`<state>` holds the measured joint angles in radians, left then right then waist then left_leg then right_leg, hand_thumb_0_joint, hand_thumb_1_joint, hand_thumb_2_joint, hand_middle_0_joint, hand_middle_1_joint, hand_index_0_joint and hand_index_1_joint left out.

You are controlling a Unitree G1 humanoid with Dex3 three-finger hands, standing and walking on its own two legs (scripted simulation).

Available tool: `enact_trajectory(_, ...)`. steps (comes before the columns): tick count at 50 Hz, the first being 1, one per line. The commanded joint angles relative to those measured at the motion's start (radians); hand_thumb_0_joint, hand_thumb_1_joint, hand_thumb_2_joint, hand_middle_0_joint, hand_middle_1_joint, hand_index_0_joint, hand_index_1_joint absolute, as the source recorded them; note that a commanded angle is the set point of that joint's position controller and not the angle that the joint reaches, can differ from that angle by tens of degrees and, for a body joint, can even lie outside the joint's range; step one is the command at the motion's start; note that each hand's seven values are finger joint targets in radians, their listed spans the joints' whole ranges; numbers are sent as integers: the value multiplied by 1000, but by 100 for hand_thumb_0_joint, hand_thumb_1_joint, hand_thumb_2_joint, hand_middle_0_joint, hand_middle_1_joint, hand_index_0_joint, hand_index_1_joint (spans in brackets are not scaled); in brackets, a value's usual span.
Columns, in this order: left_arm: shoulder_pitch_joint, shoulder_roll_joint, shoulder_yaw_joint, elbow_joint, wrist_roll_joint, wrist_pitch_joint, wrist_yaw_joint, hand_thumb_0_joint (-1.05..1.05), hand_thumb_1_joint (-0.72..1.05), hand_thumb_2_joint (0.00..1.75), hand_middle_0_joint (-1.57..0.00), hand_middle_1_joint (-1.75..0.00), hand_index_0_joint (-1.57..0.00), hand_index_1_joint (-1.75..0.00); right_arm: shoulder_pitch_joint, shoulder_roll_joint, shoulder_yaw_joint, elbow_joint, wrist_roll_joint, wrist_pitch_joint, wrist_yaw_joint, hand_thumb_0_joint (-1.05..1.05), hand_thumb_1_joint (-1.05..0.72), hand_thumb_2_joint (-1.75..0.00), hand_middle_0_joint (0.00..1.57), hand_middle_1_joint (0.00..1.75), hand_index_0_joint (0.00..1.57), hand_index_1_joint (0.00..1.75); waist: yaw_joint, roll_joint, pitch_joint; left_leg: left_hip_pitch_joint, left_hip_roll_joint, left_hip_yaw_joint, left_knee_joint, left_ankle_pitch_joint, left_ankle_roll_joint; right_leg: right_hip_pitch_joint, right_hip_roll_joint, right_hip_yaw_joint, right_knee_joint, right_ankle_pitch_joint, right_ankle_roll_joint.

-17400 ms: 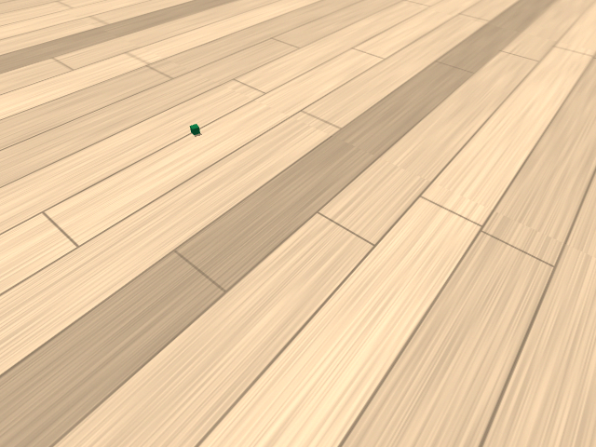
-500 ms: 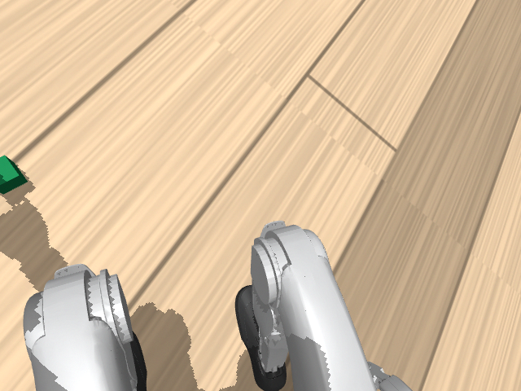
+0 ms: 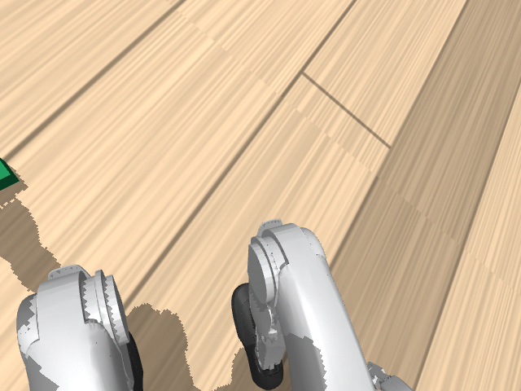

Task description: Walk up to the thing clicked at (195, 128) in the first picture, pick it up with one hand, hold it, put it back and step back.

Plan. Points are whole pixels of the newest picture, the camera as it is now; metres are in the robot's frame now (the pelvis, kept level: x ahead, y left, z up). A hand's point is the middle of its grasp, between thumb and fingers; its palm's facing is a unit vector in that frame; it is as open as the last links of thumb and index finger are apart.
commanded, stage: rise first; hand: left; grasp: from above
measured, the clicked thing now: out of the picture +0.50 +0.32 -0.29
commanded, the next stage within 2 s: approach in 0.84 s
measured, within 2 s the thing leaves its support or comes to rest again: neither
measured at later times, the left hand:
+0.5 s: hand out of the picture +0.45 +0.34 -0.17, palm faces -0.37 -0.23 -0.90, open 12.1 cm
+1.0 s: hand out of the picture +0.45 +0.34 -0.17, palm faces -0.37 -0.22 -0.90, open 12.2 cm
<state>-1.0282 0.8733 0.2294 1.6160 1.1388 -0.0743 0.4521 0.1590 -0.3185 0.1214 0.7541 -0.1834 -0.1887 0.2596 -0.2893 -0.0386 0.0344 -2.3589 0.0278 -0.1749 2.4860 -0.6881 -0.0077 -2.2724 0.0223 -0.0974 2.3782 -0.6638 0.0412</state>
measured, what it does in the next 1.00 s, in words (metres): stands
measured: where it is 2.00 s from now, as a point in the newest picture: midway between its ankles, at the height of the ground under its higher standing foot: (199, 378)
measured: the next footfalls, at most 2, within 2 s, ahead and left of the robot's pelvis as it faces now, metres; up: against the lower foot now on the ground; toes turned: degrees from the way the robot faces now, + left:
none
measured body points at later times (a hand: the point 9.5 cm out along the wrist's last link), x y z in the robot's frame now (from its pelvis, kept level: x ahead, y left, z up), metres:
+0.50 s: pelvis +0.00 +0.00 +0.00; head +0.25 +0.08 +0.37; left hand +0.46 +0.35 -0.12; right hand +0.05 -0.27 -0.09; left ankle +0.07 +0.13 -0.28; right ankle +0.11 -0.12 -0.28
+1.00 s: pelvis +0.00 +0.00 +0.00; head +0.25 +0.08 +0.37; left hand +0.47 +0.35 -0.12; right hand +0.05 -0.26 -0.09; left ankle +0.07 +0.13 -0.28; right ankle +0.11 -0.12 -0.28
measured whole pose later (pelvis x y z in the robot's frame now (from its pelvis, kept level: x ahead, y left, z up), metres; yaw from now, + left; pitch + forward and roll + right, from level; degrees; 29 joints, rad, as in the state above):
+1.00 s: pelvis +0.00 +0.00 +0.00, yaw +0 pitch +32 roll -9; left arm -1.01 0.82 0.21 1.58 1.13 -0.06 0.46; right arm 0.16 -0.31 0.12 0.76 -0.18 -0.18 0.27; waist -0.28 -0.03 0.01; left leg -2.36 0.03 -0.17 2.48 -0.70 -0.01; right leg -2.27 0.02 -0.10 2.37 -0.67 0.04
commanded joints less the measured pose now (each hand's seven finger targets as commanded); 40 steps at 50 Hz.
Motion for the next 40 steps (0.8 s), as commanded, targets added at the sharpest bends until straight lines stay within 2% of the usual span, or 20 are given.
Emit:
enact_trajectory(1,-268,239,-15,-144,2,-10,31,0,-17,68,-42,-66,-41,-66,213,-271,-79,4,4,-2,-10,0,-88,-89,20,30,20,30,-5,379,-669,507,-11,99,-261,162,26,329,34,-100,-227,186,-73)
enact_trajectory(2,-284,262,-1,-169,-5,-15,34,0,-16,67,-42,-66,-41,-66,219,-272,-80,7,6,-2,-12,0,-88,-89,20,30,20,30,-4,384,-667,508,-8,97,-260,157,27,321,32,-101,-225,183,-72)
enact_trajectory(4,-274,235,-24,-178,-4,-16,36,0,-16,67,-42,-66,-41,-66,210,-265,-77,-1,5,-2,-10,0,-88,-89,20,30,20,30,-1,400,-684,514,-10,103,-260,167,25,330,34,-99,-226,193,-72)
enact_trajectory(5,-289,270,3,-197,-1,-17,44,0,-16,66,-42,-65,-41,-66,217,-277,-85,13,9,0,-13,0,-88,-89,20,30,20,30,6,406,-701,527,-8,97,-265,170,22,314,31,-104,-217,195,-74)
enact_trajectory(9,-258,215,-23,-160,6,-11,47,0,-18,69,-41,-65,-40,-66,211,-266,-84,4,12,1,-9,0,-88,-89,20,30,20,30,7,410,-667,537,-11,96,-274,195,18,285,31,-105,-206,211,-77)
enact_trajectory(11,-269,242,0,-171,7,-8,59,0,-17,68,-41,-65,-41,-66,219,-270,-80,9,9,5,-9,0,-88,-89,20,30,20,30,6,387,-694,522,-11,107,-253,217,26,331,34,-98,-223,243,-70)
enact_trajectory(13,-266,215,-20,-156,2,-3,59,0,-17,67,-41,-66,-41,-67,217,-262,-75,10,7,5,-7,0,-88,-89,20,30,20,30,7,375,-691,503,-11,111,-251,213,29,340,35,-93,-228,243,-67)
enact_trajectory(19,-288,234,-15,-141,-1,3,55,0,-19,69,-40,-67,-39,-68,212,-267,-72,6,5,-2,-8,0,-88,-89,20,30,20,30,-2,362,-672,484,-11,106,-251,184,32,339,35,-94,-231,211,-67)
enact_trajectory(20,-261,273,24,-104,4,8,59,0,-18,68,-40,-68,-39,-68,225,-279,-75,9,3,-2,-9,0,-88,-89,20,30,20,30,-8,337,-671,485,-12,103,-251,187,33,351,34,-96,-230,213,-66)
enact_trajectory(22,-257,271,31,-107,2,7,60,0,-20,70,-39,-67,-38,-67,221,-275,-79,7,4,-2,-10,0,-88,-89,20,30,20,30,3,361,-656,490,-13,103,-265,162,30,320,28,-97,-223,183,-71)
enact_trajectory(24,-287,235,0,-100,1,2,54,0,-20,70,-39,-68,-39,-68,210,-270,-76,4,1,-3,-10,0,-88,-89,20,30,20,30,-22,345,-642,472,-11,100,-258,131,33,312,35,-97,-235,160,-70)
enact_trajectory(26,-289,234,-18,-113,1,-2,47,0,-17,67,-40,-68,-40,-68,192,-264,-69,-13,2,-6,-13,0,-88,-89,20,30,20,30,-9,349,-643,458,-13,106,-258,116,34,323,36,-90,-243,144,-70)
enact_trajectory(27,-277,275,13,-109,3,-1,49,0,-18,68,-41,-67,-40,-68,209,-272,-74,2,2,-5,-15,0,-88,-89,20,30,20,30,-11,338,-652,457,-14,109,-249,133,36,345,35,-88,-243,162,-67)
enact_trajectory(28,-294,256,-11,-141,-1,-5,45,0,-17,67,-41,-68,-40,-68,198,-265,-72,-8,6,-8,-14,0,-88,-89,20,30,20,30,3,355,-658,464,-14,109,-256,128,35,329,33,-86,-236,152,-71)
enact_trajectory(30,-297,253,-16,-139,-2,-10,45,0,-17,67,-40,-68,-40,-68,203,-266,-70,-3,1,-8,-14,0,-88,-89,20,30,20,30,-9,341,-661,451,-12,110,-246,134,36,347,37,-85,-241,161,-67)
enact_trajectory(32,-267,288,14,-118,3,-11,44,0,-17,67,-39,-69,-39,-69,220,-274,-75,11,2,-7,-18,0,-88,-89,20,30,20,30,-12,331,-653,458,-11,111,-232,159,38,351,32,-86,-237,189,-64)
enact_trajectory(36,-293,237,-20,-167,-2,-15,43,0,-18,67,-40,-68,-40,-68,213,-263,-74,3,4,-9,-14,0,-88,-89,20,30,20,30,-4,396,-689,531,-10,99,-260,200,24,328,32,-101,-217,219,-72)
enact_trajectory(37,-275,274,6,-164,2,-13,51,0,-19,69,-39,-69,-39,-69,215,-268,-77,13,3,-5,-13,0,-88,-89,20,30,20,30,6,399,-703,526,-8,100,-256,207,23,347,36,-101,-219,228,-72)
enact_trajectory(39,-265,228,-14,-185,-8,-10,48,0,-19,68,-38,-69,-38,-69,217,-261,-78,10,6,-5,-10,0,-88,-89,20,30,20,30,8,407,-724,554,-10,101,-255,243,20,344,31,-102,-209,255,-72)
enact_trajectory(40,-254,249,1,-175,-2,-6,49,0,-19,68,-39,-69,-38,-69,223,-271,-83,14,5,-4,-8,0,-88,-89,20,30,20,30,8,421,-722,565,-10,100,-259,251,18,338,31,-104,-203,261,-74)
